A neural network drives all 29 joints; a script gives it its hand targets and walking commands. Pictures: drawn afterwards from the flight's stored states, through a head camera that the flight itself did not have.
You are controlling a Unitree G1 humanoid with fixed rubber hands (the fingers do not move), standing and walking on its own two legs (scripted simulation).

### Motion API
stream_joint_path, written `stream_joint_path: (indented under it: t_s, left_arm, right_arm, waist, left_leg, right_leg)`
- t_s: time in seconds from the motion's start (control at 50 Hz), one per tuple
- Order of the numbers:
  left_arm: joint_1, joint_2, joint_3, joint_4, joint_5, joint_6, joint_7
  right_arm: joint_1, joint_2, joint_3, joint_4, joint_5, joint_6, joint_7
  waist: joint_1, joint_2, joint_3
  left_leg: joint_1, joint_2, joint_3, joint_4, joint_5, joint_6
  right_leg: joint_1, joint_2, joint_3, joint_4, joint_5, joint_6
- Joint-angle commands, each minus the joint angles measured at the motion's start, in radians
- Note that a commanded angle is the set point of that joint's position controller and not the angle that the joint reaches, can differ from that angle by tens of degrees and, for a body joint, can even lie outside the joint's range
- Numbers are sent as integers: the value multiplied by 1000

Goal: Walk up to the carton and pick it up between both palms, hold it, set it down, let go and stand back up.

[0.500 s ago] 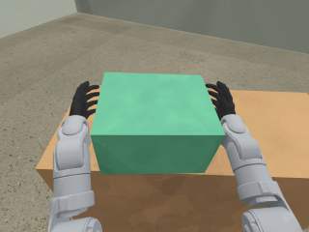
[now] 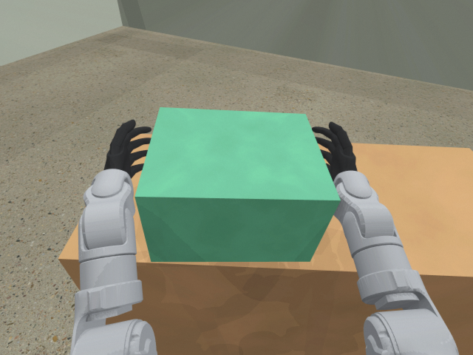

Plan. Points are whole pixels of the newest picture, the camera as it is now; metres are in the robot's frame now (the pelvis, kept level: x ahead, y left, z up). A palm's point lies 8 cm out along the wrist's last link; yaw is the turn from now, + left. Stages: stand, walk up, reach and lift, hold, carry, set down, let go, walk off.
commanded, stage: hold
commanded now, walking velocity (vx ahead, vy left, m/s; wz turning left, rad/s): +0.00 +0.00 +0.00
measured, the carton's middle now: (233, 182) +0.37 +0.00 +0.14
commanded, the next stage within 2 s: none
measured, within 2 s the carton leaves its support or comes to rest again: neither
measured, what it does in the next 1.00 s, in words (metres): stands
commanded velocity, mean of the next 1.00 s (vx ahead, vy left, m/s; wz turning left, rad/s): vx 0.00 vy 0.00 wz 0.00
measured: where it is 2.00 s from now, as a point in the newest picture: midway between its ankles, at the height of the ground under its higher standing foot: outside the picture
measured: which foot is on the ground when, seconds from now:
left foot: down 0.00-1.00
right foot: down 0.00-1.00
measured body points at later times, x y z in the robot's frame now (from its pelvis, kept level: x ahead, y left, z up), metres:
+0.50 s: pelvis +0.00 -0.01 +0.00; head -0.04 +0.01 +0.45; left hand +0.37 +0.19 +0.18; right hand +0.37 -0.17 +0.18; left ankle +0.00 +0.12 -0.75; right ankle +0.02 -0.12 -0.75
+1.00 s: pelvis +0.00 +0.00 +0.00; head -0.04 +0.02 +0.45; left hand +0.37 +0.18 +0.18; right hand +0.37 -0.17 +0.17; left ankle +0.00 +0.12 -0.75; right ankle +0.02 -0.12 -0.75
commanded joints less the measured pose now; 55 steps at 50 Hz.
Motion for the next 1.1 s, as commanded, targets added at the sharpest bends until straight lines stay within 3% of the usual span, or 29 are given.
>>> stream_joint_path:
  t_s: [0.0,0.16,0.28,0.4,0.54,0.76,1.08]
  left_arm:
    - [-576,-448,-480,-134,-131,-33,-94]
    - [-601,-436,-480,-117,-141,-25,-101]
    - [-611,-431,-476,-106,-149,-35,-115]
    - [-600,-429,-472,-111,-147,-44,-116]
    - [-587,-433,-469,-120,-136,-36,-111]
    - [-607,-447,-490,-118,-143,-30,-102]
    - [-594,-430,-465,-112,-139,-38,-110]
  right_arm:
    - [-730,488,409,-296,105,-68,133]
    - [-702,505,361,-255,71,-55,130]
    - [-701,516,351,-264,57,-52,116]
    - [-701,514,378,-284,68,-52,110]
    - [-698,501,388,-281,83,-49,118]
    - [-701,491,352,-260,70,-53,133]
    - [-708,513,387,-274,77,-55,118]
  waist:
    - [37,64,-358]
    - [3,55,-347]
    - [-17,54,-369]
    - [-6,53,-378]
    - [10,59,-352]
    - [-5,76,-349]
    - [10,47,-365]
  left_leg:
    - [-5,-68,21,-24,386,-39]
    - [-51,-75,37,-55,241,-25]
    - [-70,-85,32,-54,237,-29]
    - [-64,-87,25,-42,292,-35]
    - [-44,-78,23,-40,320,-38]
    - [-23,-71,24,-47,281,-42]
    - [-58,-83,29,-44,291,-28]
  right_leg:
    - [152,85,13,10,143,3]
    - [163,63,27,1,125,15]
    - [216,57,25,14,185,27]
    - [230,65,20,25,220,28]
    - [191,73,16,16,176,17]
    - [144,73,12,3,114,11]
    - [210,66,25,18,194,22]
